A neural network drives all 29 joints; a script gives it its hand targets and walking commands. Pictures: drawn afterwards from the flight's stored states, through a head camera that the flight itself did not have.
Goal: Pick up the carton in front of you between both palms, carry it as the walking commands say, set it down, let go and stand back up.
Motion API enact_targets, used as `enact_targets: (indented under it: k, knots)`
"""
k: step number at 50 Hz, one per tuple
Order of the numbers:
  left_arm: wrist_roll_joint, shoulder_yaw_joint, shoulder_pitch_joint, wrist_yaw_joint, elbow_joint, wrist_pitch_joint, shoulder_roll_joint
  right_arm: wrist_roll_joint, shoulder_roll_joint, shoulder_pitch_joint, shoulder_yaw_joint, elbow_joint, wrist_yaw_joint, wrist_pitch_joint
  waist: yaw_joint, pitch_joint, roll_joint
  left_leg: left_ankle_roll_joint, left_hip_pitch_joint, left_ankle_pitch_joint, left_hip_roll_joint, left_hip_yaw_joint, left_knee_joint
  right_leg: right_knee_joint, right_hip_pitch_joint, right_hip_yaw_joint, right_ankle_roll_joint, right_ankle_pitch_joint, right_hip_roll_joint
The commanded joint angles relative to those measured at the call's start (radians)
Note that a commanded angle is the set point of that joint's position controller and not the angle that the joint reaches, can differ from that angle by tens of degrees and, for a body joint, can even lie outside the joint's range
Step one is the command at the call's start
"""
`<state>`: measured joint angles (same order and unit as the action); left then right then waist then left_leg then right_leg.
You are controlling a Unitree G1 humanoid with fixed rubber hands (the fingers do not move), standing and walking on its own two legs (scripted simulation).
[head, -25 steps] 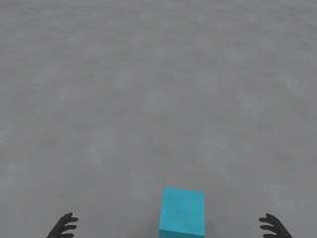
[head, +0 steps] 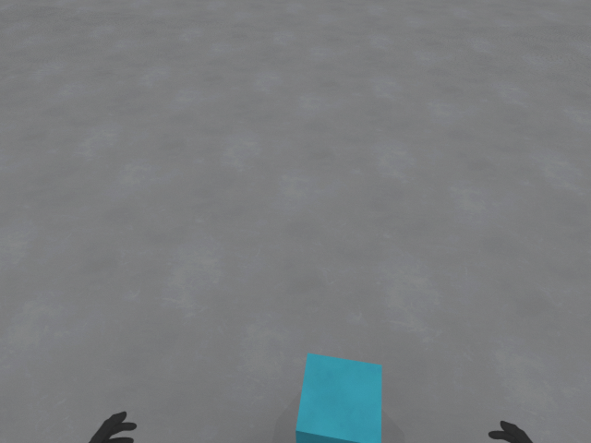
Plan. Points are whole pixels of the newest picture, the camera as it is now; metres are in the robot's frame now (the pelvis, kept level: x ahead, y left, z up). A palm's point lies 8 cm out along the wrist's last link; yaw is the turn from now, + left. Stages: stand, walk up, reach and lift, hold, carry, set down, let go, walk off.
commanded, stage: stand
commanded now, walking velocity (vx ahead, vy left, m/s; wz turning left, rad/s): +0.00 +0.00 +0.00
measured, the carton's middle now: (337, 410) +0.36 -0.09 -0.65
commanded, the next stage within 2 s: none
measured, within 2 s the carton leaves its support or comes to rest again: neither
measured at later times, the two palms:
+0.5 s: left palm out of the picture +0.08 +0.30 -0.10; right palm out of the picture +0.08 -0.31 -0.09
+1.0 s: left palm out of the picture +0.08 +0.31 -0.09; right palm out of the picture +0.07 -0.31 -0.10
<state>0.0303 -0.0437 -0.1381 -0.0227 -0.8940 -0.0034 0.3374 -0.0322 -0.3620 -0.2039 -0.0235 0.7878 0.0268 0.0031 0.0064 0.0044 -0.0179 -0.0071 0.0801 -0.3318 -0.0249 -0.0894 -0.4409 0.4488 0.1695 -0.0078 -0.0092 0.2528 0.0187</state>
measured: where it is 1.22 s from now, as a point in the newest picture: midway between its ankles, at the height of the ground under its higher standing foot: outside the picture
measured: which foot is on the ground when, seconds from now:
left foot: down 0.00-1.00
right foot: down 0.00-1.00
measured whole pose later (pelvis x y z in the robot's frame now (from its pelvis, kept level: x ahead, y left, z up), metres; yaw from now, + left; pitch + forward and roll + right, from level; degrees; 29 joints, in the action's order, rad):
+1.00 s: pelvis -0.02 -0.01 +0.01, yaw +0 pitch -3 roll +0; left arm 0.02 -0.03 -0.09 -0.01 -1.05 -0.01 0.38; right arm -0.02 -0.39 -0.17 0.00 0.97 0.02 -0.01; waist 0.01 0.03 -0.01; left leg 0.01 0.04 -0.26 -0.01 -0.08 -0.36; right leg 0.36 0.13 -0.01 -0.02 0.17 0.02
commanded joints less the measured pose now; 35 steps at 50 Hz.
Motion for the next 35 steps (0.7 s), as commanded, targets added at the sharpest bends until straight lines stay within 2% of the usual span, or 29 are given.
enact_targets:
  k: [1,2,3,4,6,7,8,12,13,14,15,18,22,24,26,27,31,32,33,35]
  knots:
    - [-0.001,-0.032,0.048,-0.003,0.037,-0.010,0.154,-0.001,-0.153,0.021,-0.034,-0.042,0.005,-0.013,-0.003,-0.009,0.007,0.000,0.081,0.305,0.102,-0.052,0.075,-0.053,-0.071,0.075,-0.009,-0.249,-0.103]
    - [0.000,-0.029,0.047,0.000,0.034,-0.013,0.159,0.003,-0.155,0.032,-0.031,-0.033,0.005,-0.013,0.009,0.004,-0.011,0.004,0.084,0.288,0.101,-0.050,0.070,-0.066,-0.070,0.085,-0.009,-0.240,-0.109]
    - [-0.002,-0.033,0.045,0.000,0.035,-0.015,0.163,0.002,-0.155,0.024,-0.033,-0.037,0.002,-0.016,-0.001,-0.030,-0.002,-0.001,0.081,0.273,0.100,-0.052,0.076,-0.061,-0.091,0.090,-0.014,-0.244,-0.109]
    - [-0.005,-0.035,0.046,-0.001,0.025,-0.015,0.176,0.003,-0.159,0.013,-0.030,-0.023,0.003,-0.016,0.000,-0.033,0.013,-0.006,0.076,0.302,0.106,-0.055,0.074,-0.052,-0.096,0.098,-0.022,-0.265,-0.118]
    - [-0.005,-0.031,0.052,-0.001,0.014,-0.012,0.170,0.002,-0.156,0.019,-0.030,-0.018,0.002,-0.015,-0.002,-0.011,0.012,-0.003,0.087,0.312,0.103,-0.054,0.082,-0.060,-0.096,0.091,-0.014,-0.276,-0.113]
    - [-0.003,-0.033,0.051,-0.001,0.017,-0.013,0.168,0.002,-0.163,0.028,-0.032,-0.014,0.002,-0.020,0.007,-0.031,0.020,-0.001,0.075,0.312,0.104,-0.058,0.083,-0.056,-0.100,0.094,-0.014,-0.273,-0.114]
    - [-0.004,-0.029,0.050,0.000,0.014,-0.011,0.158,0.002,-0.175,0.030,-0.034,0.001,0.002,-0.021,0.005,-0.012,-0.005,-0.006,0.080,0.304,0.112,-0.061,0.081,-0.061,-0.092,0.092,-0.018,-0.268,-0.119]
    - [-0.008,-0.023,0.061,0.005,-0.007,-0.017,0.169,0.003,-0.166,0.018,-0.029,0.021,0.003,-0.020,0.000,-0.030,0.000,-0.002,0.060,0.271,0.108,-0.059,0.101,-0.074,-0.101,0.099,-0.017,-0.250,-0.118]
    - [-0.009,-0.029,0.059,0.003,-0.015,-0.015,0.181,0.005,-0.154,0.022,-0.023,0.018,0.001,-0.019,0.001,-0.028,0.031,-0.009,0.075,0.281,0.117,-0.063,0.094,-0.078,-0.109,0.099,-0.019,-0.259,-0.123]
    - [-0.009,-0.025,0.064,0.002,-0.022,-0.016,0.181,0.007,-0.167,0.036,-0.027,0.017,0.000,-0.019,-0.003,-0.009,0.009,-0.006,0.055,0.283,0.113,-0.061,0.099,-0.081,-0.085,0.095,-0.018,-0.258,-0.118]
    - [-0.003,-0.028,0.059,0.005,-0.025,-0.017,0.180,0.007,-0.159,0.039,-0.022,0.025,0.002,-0.021,0.007,-0.004,-0.002,-0.007,0.070,0.284,0.113,-0.056,0.093,-0.088,-0.094,0.096,-0.018,-0.266,-0.122]
    - [-0.005,-0.024,0.074,0.007,-0.031,-0.015,0.174,0.007,-0.169,0.035,-0.027,0.038,0.002,-0.020,0.003,-0.008,0.025,-0.003,0.064,0.251,0.111,-0.061,0.107,-0.094,-0.094,0.097,-0.019,-0.229,-0.119]
    - [-0.002,-0.017,0.074,0.006,-0.051,-0.014,0.165,0.007,-0.182,0.045,-0.033,0.051,-0.002,-0.020,0.003,0.026,0.024,-0.009,0.071,0.211,0.116,-0.063,0.129,-0.118,-0.073,0.093,-0.016,-0.158,-0.118]
    - [-0.008,-0.017,0.065,0.006,-0.064,-0.012,0.173,0.006,-0.179,0.054,-0.030,0.060,-0.004,-0.022,0.008,0.037,0.034,-0.010,0.074,0.217,0.118,-0.067,0.129,-0.120,-0.071,0.107,-0.015,-0.172,-0.119]
    - [-0.006,-0.019,0.092,0.008,-0.056,-0.008,0.181,0.011,-0.186,0.026,-0.026,0.078,0.000,-0.017,-0.010,0.022,-0.001,-0.003,0.078,0.181,0.111,-0.052,0.128,-0.138,-0.079,0.111,-0.016,-0.143,-0.125]
    - [-0.009,-0.022,0.081,0.006,-0.063,-0.010,0.198,0.011,-0.174,0.023,-0.023,0.083,-0.002,-0.021,-0.005,0.014,0.026,-0.011,0.066,0.182,0.113,-0.061,0.132,-0.133,-0.083,0.115,-0.018,-0.128,-0.122]
    - [-0.014,-0.017,0.082,0.007,-0.076,-0.016,0.188,0.010,-0.177,0.053,-0.022,0.085,-0.006,-0.023,-0.003,0.009,-0.003,-0.008,0.072,0.197,0.118,-0.062,0.143,-0.133,-0.091,0.104,-0.017,-0.158,-0.121]
    - [-0.011,-0.015,0.087,0.007,-0.079,-0.017,0.184,0.012,-0.175,0.060,-0.020,0.092,-0.005,-0.023,0.005,0.015,0.010,-0.005,0.073,0.196,0.111,-0.062,0.138,-0.140,-0.097,0.112,-0.017,-0.156,-0.118]
    - [-0.012,-0.016,0.091,0.006,-0.081,-0.019,0.198,0.013,-0.177,0.049,-0.019,0.097,-0.004,-0.020,-0.003,0.019,0.022,-0.003,0.079,0.206,0.115,-0.057,0.142,-0.136,-0.097,0.108,-0.016,-0.171,-0.124]
    - [-0.010,-0.018,0.095,0.008,-0.081,-0.015,0.191,0.010,-0.190,0.043,-0.019,0.107,-0.006,-0.021,-0.001,0.013,-0.003,-0.003,0.070,0.208,0.114,-0.054,0.142,-0.139,-0.102,0.110,-0.015,-0.150,-0.121]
